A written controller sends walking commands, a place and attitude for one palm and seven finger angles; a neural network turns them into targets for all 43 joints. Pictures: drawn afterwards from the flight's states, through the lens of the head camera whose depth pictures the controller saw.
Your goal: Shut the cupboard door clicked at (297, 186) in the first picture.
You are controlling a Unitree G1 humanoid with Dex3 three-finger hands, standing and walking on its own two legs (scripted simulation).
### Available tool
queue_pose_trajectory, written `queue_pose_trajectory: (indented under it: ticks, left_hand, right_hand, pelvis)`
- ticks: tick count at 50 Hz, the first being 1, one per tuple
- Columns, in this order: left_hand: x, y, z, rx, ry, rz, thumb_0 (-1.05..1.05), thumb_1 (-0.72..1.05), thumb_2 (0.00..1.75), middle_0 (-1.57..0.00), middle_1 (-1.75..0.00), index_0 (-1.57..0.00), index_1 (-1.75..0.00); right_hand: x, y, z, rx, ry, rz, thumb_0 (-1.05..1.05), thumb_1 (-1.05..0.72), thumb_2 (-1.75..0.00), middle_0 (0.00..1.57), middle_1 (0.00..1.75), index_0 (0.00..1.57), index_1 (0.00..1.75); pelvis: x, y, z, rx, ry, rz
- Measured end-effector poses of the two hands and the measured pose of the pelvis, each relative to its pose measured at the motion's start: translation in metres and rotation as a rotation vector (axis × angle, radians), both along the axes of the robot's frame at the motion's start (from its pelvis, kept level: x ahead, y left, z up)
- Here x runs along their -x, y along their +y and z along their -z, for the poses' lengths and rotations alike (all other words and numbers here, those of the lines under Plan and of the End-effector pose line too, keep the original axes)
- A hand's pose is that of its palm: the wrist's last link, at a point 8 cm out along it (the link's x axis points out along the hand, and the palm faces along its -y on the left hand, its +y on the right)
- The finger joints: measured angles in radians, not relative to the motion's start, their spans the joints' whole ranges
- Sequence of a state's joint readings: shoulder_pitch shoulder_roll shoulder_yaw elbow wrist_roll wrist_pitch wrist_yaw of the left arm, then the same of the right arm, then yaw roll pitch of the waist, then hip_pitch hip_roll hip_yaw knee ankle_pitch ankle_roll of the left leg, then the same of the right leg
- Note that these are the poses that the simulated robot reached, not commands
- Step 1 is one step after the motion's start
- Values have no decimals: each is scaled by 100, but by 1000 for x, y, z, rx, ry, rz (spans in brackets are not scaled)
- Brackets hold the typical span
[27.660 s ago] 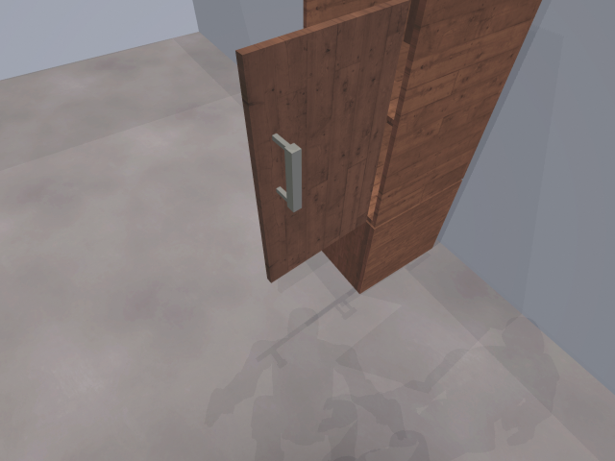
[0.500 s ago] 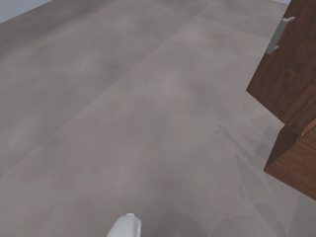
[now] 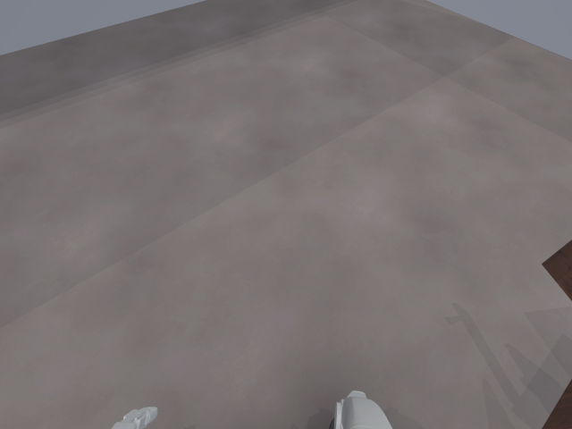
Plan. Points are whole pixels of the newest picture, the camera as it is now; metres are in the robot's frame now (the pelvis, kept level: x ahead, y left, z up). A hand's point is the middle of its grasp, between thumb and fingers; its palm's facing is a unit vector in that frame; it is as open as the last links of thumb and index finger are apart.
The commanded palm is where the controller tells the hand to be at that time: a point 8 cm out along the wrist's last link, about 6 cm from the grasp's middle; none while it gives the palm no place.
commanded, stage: turn to face it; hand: left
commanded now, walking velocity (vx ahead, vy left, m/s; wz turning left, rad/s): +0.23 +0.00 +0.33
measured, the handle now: out of the picture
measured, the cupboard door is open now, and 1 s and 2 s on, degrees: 65 65 65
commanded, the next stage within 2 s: none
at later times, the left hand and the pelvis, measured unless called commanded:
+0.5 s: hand (190, 382) +0.21 +0.17 -0.19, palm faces -0.04 -0.98 -0.19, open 7.2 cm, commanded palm none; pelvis +0.16 -0.01 -0.01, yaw -7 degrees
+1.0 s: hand (231, 291) +0.37 +0.13 -0.16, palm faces -0.39 -0.88 -0.28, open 7.3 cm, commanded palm none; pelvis +0.20 -0.03 -0.01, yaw -25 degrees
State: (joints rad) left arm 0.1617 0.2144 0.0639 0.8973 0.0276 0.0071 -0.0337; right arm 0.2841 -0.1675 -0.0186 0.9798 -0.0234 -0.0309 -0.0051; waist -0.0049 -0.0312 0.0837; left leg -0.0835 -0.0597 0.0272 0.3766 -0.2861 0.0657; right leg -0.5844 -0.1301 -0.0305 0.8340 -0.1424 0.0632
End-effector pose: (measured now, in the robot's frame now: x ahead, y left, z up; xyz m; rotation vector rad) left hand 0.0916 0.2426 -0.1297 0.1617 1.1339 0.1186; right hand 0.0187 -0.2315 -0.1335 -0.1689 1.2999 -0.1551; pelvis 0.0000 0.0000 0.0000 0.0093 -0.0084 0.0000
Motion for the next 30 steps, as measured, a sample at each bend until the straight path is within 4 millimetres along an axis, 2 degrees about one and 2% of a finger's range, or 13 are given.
queue_pose_trajectory:
  ticks: [6,9,11,15,19,23,26,30]
  left_hand:
    - [-101,-31,-1,-12,-95,60,1,91,90,-19,-29,-20,-30]
    - [-130,-44,3,-26,-124,60,0,91,90,-20,-29,-20,-30]
    - [-132,-50,3,-22,-97,46,0,91,90,-20,-29,-20,-30]
    - [-119,-59,8,-5,25,20,0,91,90,-20,-29,-20,-30]
    - [-112,-44,12,-19,111,-6,-1,94,90,-20,-29,-21,-30]
    - [-113,-27,22,-11,184,7,-1,94,90,-20,-29,-21,-30]
    - [-124,-15,30,-2,209,19,0,93,90,-20,-29,-21,-30]
    - [-154,-9,23,-1,194,68,1,92,90,-20,-29,-20,-30]
  right_hand:
    - [4,-14,19,-27,155,79,0,-91,-90,20,30,20,30]
    - [-8,-26,29,-30,217,93,1,-91,-90,20,30,20,30]
    - [-25,-31,26,-20,220,89,1,-91,-90,20,30,20,30]
    - [-76,-37,17,-7,151,81,1,-91,-90,20,30,20,30]
    - [-130,-32,11,0,48,76,1,-91,-90,19,30,20,30]
    - [-177,-20,6,16,-66,84,0,-91,-90,19,30,20,30]
    - [-198,-12,4,37,-127,85,0,-91,-90,20,30,20,30]
    - [-205,-7,-6,47,-144,100,0,-91,-90,20,30,20,30]
  pelvis:
    - [-61,-21,12,-14,2,-13]
    - [-86,-31,20,2,-3,-19]
    - [-98,-33,16,6,-9,-17]
    - [-119,-35,7,6,2,4]
    - [-136,-31,4,12,19,45]
    - [-152,-19,8,26,18,98]
    - [-163,-9,13,35,16,135]
    - [-172,-4,6,43,8,185]
